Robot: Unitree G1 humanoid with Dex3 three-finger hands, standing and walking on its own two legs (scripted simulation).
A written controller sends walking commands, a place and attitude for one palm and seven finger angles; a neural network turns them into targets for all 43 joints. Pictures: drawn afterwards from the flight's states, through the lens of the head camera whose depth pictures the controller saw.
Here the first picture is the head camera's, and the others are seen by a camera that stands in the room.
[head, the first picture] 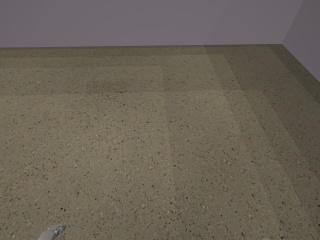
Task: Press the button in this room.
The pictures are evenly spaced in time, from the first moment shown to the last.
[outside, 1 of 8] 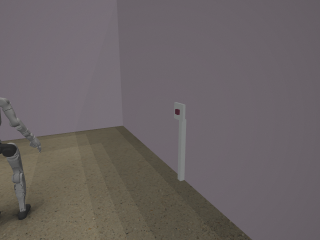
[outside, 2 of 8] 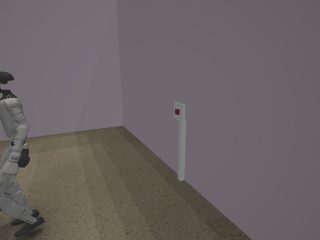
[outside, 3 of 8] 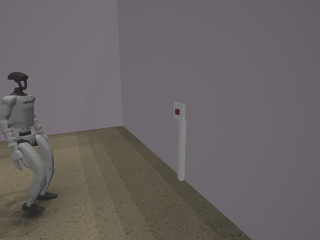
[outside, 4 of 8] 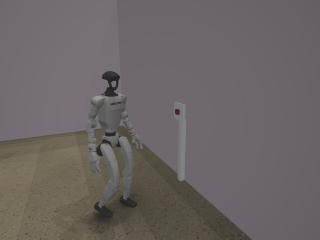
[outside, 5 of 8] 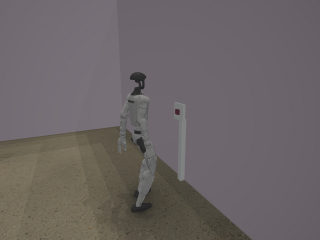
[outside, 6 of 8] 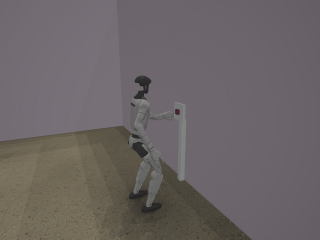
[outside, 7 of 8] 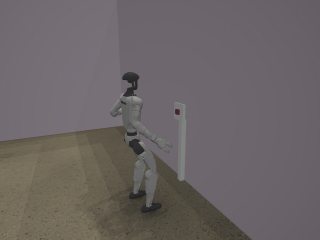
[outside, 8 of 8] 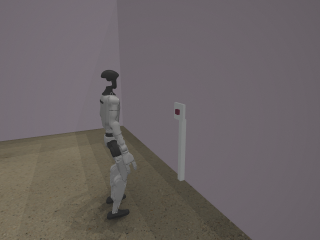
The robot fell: no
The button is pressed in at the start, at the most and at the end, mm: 0 13 0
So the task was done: yes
